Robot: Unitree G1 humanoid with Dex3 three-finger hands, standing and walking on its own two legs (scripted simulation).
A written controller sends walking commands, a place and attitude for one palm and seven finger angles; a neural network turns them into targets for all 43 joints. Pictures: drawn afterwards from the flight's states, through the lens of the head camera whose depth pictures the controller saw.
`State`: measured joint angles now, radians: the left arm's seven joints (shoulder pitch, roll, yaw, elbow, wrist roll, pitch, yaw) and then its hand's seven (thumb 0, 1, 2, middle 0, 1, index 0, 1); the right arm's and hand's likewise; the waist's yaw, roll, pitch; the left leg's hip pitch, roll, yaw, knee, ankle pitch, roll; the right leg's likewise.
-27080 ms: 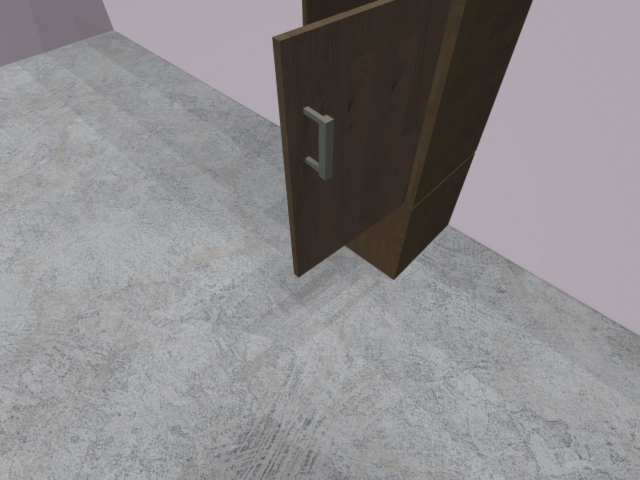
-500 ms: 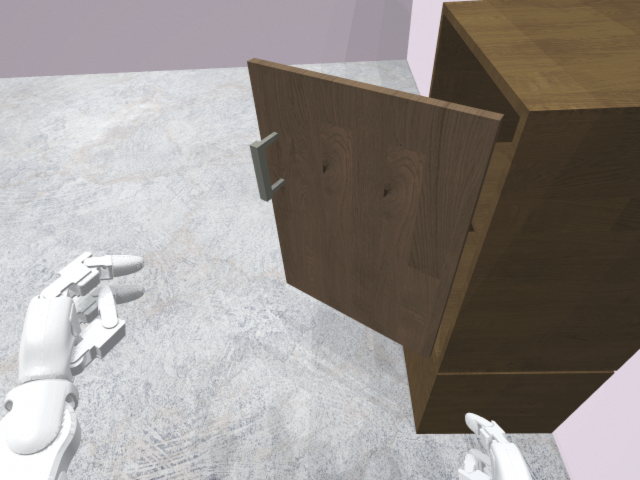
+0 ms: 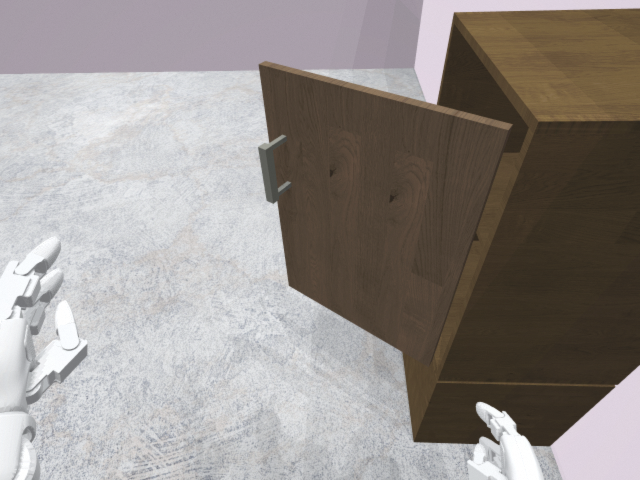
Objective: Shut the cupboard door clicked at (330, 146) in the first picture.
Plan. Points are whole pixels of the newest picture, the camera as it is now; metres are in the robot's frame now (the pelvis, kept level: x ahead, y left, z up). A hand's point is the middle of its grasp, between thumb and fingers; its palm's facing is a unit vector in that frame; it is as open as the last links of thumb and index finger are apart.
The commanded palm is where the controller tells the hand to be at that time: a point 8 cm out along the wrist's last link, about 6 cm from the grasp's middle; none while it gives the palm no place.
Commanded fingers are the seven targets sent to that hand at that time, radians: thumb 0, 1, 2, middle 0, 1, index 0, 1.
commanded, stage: draw the hand back to the body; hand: left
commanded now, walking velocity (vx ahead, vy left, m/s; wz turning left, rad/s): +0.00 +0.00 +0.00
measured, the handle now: (276, 169) +0.63 +0.17 +0.06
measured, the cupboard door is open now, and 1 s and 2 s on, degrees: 56 56 56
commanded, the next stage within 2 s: step back with the hand held close in 0.04 s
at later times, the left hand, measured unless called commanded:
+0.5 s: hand (64, 349) +0.19 +0.28 +0.15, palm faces +0.33 -0.79 -0.51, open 7.4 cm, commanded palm +0.12 +0.32 +0.17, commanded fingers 0.00 0.90 0.90 -0.20 -0.30 -0.20 -0.30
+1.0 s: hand out of the picture +0.07 +0.29 +0.16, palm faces +0.48 -0.76 -0.43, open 7.4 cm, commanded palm +0.02 +0.33 +0.17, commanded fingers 0.00 0.90 0.90 -0.20 -0.30 -0.20 -0.30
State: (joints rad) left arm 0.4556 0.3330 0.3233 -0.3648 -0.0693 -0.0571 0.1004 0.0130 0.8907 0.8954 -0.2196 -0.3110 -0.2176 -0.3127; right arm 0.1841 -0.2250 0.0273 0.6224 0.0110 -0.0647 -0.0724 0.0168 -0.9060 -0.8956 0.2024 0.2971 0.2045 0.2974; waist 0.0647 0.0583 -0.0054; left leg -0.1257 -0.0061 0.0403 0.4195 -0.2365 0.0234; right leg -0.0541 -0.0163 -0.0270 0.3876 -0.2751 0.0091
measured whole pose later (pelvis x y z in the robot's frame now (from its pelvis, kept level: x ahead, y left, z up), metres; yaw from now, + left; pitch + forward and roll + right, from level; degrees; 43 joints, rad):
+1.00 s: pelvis -0.11 +0.03 -0.02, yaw +2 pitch -1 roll -2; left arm 0.52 0.38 0.43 -0.51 -0.03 -0.24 0.15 0.01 0.89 0.90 -0.21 -0.30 -0.21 -0.30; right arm 0.23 -0.22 0.00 0.59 0.01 -0.04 -0.07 0.02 -0.90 -0.90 0.21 0.30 0.21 0.30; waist 0.03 0.01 0.02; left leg -0.48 -0.01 0.04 0.67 -0.31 0.05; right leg -0.38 -0.01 0.01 0.60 -0.21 0.03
